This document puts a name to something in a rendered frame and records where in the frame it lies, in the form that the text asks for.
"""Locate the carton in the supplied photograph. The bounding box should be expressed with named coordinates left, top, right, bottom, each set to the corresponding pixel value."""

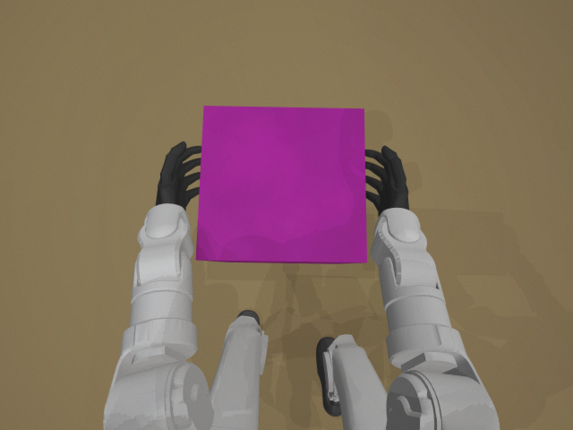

left=196, top=106, right=367, bottom=264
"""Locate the robot left forearm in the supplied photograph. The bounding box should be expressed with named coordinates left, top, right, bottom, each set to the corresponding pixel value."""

left=103, top=203, right=198, bottom=430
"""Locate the right robot hand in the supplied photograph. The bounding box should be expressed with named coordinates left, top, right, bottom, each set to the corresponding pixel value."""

left=365, top=145, right=409, bottom=216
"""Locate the robot right thigh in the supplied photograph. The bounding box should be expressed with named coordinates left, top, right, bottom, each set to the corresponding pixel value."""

left=323, top=343, right=388, bottom=430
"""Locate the robot right forearm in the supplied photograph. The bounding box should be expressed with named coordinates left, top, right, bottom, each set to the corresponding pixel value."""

left=371, top=208, right=500, bottom=424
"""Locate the left robot hand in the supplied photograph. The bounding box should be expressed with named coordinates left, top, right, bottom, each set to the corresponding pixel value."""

left=156, top=142, right=201, bottom=211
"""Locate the robot left upper arm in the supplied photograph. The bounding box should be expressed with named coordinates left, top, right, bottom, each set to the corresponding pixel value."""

left=105, top=361, right=214, bottom=430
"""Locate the right robot foot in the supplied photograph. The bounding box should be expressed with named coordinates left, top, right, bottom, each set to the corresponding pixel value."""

left=316, top=337, right=341, bottom=417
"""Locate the robot right upper arm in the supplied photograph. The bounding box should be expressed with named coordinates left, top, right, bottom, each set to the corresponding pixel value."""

left=386, top=370, right=500, bottom=430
